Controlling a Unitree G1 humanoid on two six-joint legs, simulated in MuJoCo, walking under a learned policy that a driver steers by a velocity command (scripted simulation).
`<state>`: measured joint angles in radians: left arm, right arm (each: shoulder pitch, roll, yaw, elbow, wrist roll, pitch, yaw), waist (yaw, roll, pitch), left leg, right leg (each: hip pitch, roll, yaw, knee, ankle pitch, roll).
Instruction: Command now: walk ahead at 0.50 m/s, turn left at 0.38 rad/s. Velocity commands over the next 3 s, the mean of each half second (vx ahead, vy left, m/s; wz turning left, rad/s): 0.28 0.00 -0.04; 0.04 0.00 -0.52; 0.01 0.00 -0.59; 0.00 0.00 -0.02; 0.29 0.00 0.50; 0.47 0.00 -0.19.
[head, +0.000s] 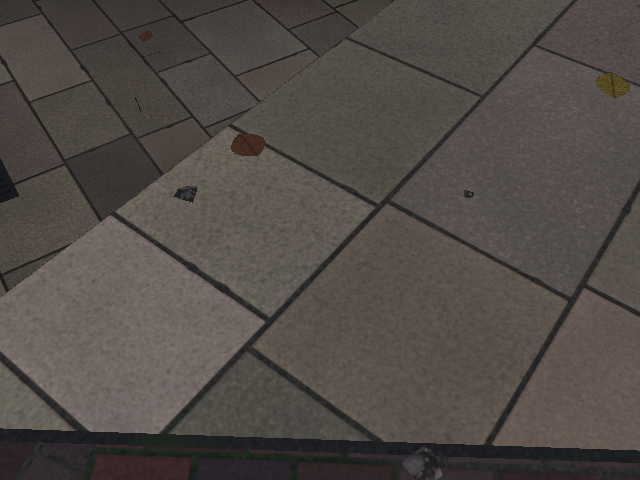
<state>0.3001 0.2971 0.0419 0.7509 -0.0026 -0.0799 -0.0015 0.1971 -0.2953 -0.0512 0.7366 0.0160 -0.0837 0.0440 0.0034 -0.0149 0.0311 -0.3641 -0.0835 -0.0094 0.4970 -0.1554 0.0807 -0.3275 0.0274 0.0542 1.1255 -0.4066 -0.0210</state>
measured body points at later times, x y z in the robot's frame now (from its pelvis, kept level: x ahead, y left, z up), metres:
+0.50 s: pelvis +0.22 -0.02 +0.00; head +0.26 -0.02 +0.44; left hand +0.40 +0.24 -0.09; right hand +0.34 -0.30 -0.12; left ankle +0.15 +0.11 -0.65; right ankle +0.33 -0.10 -0.73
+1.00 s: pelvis +0.27 +0.03 +0.01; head +0.31 +0.05 +0.46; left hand +0.50 +0.27 -0.10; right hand +0.31 -0.27 -0.08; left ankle +0.32 +0.14 -0.73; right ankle +0.22 -0.10 -0.66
